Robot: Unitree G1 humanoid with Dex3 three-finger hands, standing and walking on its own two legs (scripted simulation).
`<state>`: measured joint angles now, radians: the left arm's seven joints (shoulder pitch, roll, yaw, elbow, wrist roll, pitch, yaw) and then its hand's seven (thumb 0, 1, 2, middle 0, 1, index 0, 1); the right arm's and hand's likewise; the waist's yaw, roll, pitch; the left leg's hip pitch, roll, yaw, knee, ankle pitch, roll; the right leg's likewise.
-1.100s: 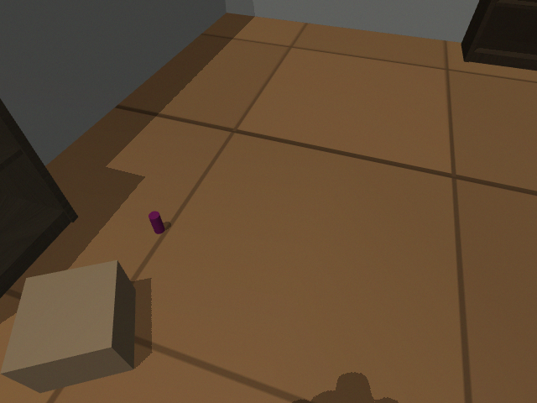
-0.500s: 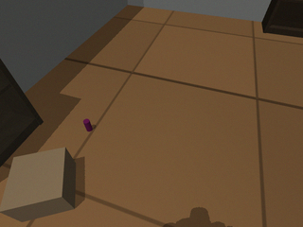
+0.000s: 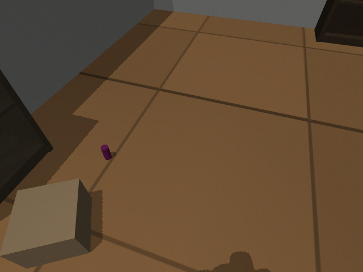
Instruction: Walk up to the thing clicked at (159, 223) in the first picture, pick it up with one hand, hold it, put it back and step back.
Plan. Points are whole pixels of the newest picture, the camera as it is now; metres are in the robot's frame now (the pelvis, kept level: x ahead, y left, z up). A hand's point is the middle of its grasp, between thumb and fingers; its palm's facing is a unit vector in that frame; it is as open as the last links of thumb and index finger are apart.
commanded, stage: stand
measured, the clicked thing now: (106, 152) +1.00 +0.51 -0.73
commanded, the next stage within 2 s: walk up in 0.02 s
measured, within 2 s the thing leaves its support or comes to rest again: neither
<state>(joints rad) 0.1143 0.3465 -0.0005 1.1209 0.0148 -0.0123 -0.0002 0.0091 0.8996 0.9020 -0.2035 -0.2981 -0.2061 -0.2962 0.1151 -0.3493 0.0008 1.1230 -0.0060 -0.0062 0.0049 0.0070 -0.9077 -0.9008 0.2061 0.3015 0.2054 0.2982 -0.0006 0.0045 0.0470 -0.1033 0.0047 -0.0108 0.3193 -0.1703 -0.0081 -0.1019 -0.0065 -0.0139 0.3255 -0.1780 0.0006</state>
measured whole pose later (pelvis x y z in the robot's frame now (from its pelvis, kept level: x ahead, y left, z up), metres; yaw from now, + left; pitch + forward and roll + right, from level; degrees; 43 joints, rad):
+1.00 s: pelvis -0.01 +0.01 -0.03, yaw -20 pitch -3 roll -2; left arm 0.18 0.40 0.05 0.87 0.03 -0.01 0.00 0.01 0.90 0.90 -0.20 -0.30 -0.21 -0.30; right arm 0.18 -0.41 -0.05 0.85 -0.01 0.02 0.01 0.01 -0.90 -0.90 0.21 0.30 0.21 0.30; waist -0.02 0.04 0.15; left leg -0.32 0.11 0.02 0.75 -0.37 -0.02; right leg -0.25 0.05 0.01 0.64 -0.32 -0.01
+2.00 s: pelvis -0.01 +0.03 +0.00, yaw -23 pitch -3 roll +0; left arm 0.09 0.36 0.00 1.13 0.01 -0.02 0.00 0.01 0.90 0.90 -0.20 -0.30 -0.21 -0.30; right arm 0.09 -0.36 -0.02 1.13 0.00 -0.01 0.01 0.01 -0.91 -0.90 0.21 0.30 0.21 0.30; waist -0.01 0.00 0.05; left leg -0.09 0.03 0.04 0.33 -0.18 -0.02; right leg -0.13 -0.01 0.09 0.36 -0.17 0.03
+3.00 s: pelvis +0.00 +0.03 +0.00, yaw -22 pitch -3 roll +0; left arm 0.11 0.35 0.00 1.12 0.01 -0.01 0.00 0.01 0.90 0.90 -0.20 -0.30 -0.21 -0.30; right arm 0.10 -0.36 -0.02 1.13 0.00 0.00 0.01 0.01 -0.91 -0.90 0.21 0.30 0.21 0.30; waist -0.01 0.00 0.06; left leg -0.10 0.03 0.02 0.33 -0.19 -0.02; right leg -0.13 -0.01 0.08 0.35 -0.18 0.03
